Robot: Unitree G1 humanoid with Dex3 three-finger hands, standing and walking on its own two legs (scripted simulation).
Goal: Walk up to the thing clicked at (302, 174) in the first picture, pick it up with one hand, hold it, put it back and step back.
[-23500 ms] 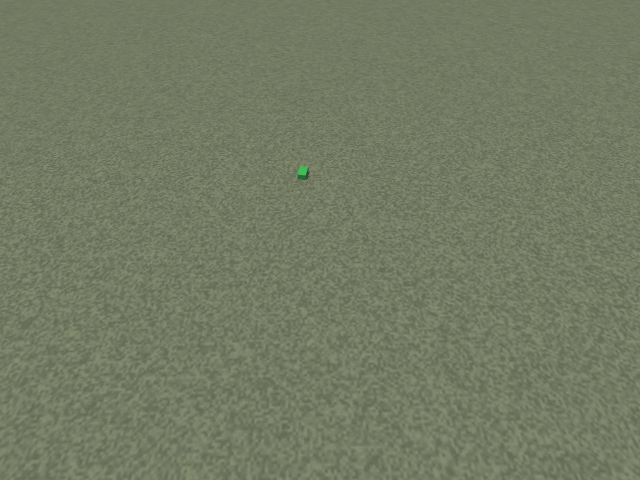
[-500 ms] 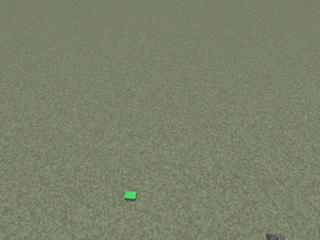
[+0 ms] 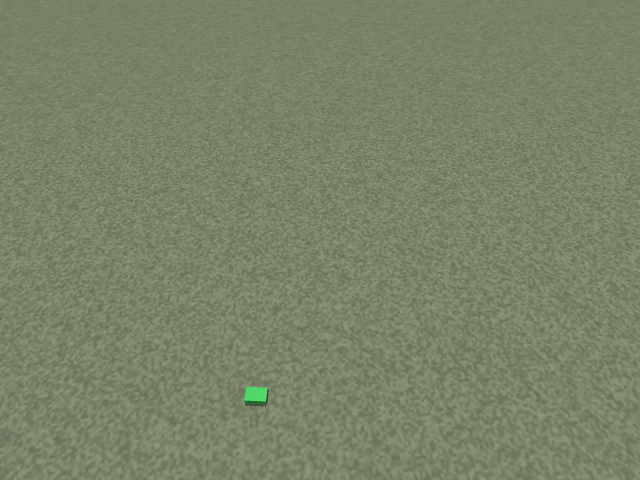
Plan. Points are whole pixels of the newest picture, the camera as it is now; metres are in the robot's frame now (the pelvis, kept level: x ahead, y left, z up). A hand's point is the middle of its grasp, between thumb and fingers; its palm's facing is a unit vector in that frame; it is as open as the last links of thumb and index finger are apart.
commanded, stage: stand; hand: left
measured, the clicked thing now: (256, 395) +0.51 +0.22 -0.77
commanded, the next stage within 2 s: none
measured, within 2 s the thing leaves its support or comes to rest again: neither
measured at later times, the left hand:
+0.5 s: hand out of the picture +0.08 +0.25 -0.15, palm faces -0.01 -0.94 -0.34, open 7.4 cm
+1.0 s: hand out of the picture +0.08 +0.26 -0.15, palm faces -0.01 -0.94 -0.35, open 7.4 cm
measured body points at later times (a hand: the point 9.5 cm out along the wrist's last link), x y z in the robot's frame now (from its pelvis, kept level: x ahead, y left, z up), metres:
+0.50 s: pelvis +0.01 +0.00 +0.00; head +0.02 +0.00 +0.45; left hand +0.08 +0.30 -0.13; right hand +0.09 -0.30 -0.13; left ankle +0.00 +0.15 -0.75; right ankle +0.02 -0.12 -0.75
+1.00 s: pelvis +0.01 +0.00 +0.00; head +0.02 +0.00 +0.45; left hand +0.08 +0.31 -0.13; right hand +0.10 -0.30 -0.13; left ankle +0.00 +0.15 -0.75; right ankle +0.02 -0.12 -0.75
